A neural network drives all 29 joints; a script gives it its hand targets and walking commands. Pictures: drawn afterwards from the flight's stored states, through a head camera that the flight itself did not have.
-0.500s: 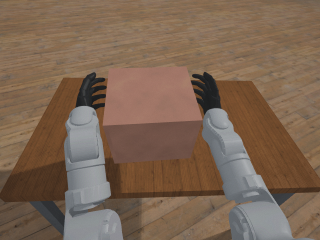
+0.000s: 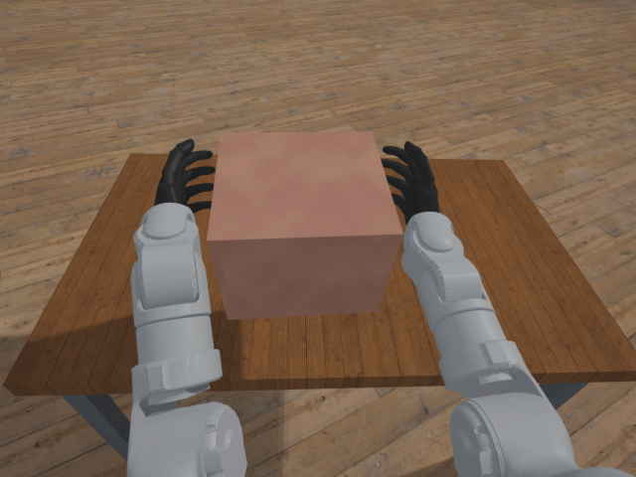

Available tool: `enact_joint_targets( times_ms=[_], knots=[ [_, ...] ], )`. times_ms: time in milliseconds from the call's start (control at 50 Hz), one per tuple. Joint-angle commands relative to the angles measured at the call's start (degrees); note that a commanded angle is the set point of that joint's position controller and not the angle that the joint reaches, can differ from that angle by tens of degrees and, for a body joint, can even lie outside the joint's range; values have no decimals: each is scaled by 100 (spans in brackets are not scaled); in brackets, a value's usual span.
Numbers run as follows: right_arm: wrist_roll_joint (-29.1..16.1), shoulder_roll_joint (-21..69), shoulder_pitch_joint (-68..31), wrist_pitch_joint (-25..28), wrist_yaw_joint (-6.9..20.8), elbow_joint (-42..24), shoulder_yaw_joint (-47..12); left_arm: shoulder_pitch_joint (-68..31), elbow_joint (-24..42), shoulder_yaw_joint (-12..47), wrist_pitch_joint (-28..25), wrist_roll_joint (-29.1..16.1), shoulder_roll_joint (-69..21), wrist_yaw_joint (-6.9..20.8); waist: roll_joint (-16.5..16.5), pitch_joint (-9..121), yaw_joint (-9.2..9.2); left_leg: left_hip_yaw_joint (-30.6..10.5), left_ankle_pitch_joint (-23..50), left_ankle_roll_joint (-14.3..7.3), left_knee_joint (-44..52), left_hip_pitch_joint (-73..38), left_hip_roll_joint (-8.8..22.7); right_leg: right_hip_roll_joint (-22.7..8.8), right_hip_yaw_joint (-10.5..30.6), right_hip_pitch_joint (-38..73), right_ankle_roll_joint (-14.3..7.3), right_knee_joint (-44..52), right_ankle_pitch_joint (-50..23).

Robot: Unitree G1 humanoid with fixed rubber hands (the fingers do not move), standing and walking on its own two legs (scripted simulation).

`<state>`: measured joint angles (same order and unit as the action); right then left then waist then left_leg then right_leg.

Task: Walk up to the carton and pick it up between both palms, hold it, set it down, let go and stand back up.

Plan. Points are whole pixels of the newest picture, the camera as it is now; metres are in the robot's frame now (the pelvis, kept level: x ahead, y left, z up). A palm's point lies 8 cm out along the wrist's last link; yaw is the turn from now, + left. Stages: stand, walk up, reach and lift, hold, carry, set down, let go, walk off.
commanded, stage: hold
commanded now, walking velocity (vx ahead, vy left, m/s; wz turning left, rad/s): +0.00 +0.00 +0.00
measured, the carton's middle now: (301, 224) +0.39 +0.01 +0.13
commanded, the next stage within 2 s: none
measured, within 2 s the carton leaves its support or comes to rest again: neither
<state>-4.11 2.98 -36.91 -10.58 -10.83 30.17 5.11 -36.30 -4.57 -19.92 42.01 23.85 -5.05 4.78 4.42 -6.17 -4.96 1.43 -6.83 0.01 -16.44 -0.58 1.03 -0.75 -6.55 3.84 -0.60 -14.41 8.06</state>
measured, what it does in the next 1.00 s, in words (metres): stands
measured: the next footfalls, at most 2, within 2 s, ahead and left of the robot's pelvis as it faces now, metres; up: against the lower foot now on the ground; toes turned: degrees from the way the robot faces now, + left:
none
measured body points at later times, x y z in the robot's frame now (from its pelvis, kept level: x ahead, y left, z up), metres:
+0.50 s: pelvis +0.00 +0.00 +0.00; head -0.03 +0.04 +0.45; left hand +0.37 +0.16 +0.18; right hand +0.37 -0.13 +0.18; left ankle +0.04 +0.12 -0.75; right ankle +0.01 -0.11 -0.75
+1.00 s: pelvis +0.01 +0.00 +0.00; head -0.03 +0.03 +0.45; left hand +0.38 +0.16 +0.19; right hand +0.38 -0.13 +0.19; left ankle +0.04 +0.12 -0.75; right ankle +0.01 -0.11 -0.75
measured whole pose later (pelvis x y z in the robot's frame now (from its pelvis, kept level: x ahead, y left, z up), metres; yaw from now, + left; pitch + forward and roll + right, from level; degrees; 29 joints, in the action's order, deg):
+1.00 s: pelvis +0.01 +0.00 +0.00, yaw +0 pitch -11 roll -1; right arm -7.7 1.6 -36.7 -11.2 -13.1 28.8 0.8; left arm -34.2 -2.6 -20.1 41.9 23.4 -4.5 6.0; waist 4.8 -5.8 -5.6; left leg 0.9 -8.3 0.3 -17.1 -2.6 1.2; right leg -0.4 -6.9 6.8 -0.6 -13.4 8.8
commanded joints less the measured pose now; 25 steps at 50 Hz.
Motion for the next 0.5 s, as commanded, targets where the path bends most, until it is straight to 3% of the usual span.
enact_joint_targets(
  times_ms=[0,140,220,260,320,480],
  knots=[
    [-349,2497,-3740,382,427,-1485,-2177,-2832,437,2606,-363,-845,-2431,698,-395,2155,-107,218,912,21,-42,-710,-258,260,-128,504,295,39,-1128],
    [-533,2487,-3617,336,376,-1613,-2430,-2598,512,2551,-285,-777,-2390,691,-413,2083,18,188,1173,22,-105,-725,-261,270,-102,552,310,22,-1331],
    [-709,2510,-3368,283,271,-1855,-2677,-2415,860,2822,-286,-874,-2387,691,-450,2182,-96,123,1787,124,-300,-931,-271,301,-81,660,340,-27,-2005],
    [-748,2456,-3396,240,256,-1984,-2705,-2399,906,2863,-259,-886,-2368,708,-496,2151,-113,131,1756,137,-305,-896,-267,306,-77,629,316,-19,-1914],
    [-702,2368,-3266,151,277,-1924,-2552,-2446,965,2950,-230,-933,-2384,696,-535,1880,-216,128,1393,148,-170,-879,-230,320,-109,361,279,54,-1339],
    [-297,2276,-3470,168,567,-1452,-1908,-2771,565,2781,-209,-867,-2531,608,-715,1454,-111,162,55,81,316,-380,-80,317,-188,-89,111,139,203]
  ],
)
